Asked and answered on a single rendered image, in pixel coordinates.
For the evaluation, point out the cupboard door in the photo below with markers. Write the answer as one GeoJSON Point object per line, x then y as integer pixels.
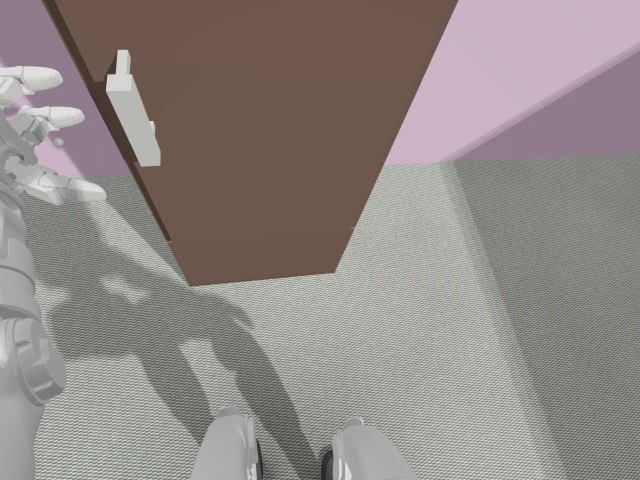
{"type": "Point", "coordinates": [271, 115]}

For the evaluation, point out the handle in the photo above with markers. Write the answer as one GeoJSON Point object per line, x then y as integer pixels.
{"type": "Point", "coordinates": [124, 96]}

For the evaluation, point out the left robot forearm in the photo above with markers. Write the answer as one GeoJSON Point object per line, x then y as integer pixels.
{"type": "Point", "coordinates": [17, 272]}

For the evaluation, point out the left robot upper arm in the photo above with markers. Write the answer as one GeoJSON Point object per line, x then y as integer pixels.
{"type": "Point", "coordinates": [31, 373]}

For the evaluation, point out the robot thigh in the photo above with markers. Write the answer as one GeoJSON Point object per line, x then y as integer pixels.
{"type": "Point", "coordinates": [362, 452]}
{"type": "Point", "coordinates": [228, 448]}

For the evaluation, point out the right robot thigh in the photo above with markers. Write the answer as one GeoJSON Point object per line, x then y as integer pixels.
{"type": "Point", "coordinates": [362, 452]}

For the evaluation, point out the robot left hand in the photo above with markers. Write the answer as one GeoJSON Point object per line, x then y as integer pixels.
{"type": "Point", "coordinates": [30, 128]}

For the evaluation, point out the left robot thigh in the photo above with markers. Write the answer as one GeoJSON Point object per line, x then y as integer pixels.
{"type": "Point", "coordinates": [228, 448]}

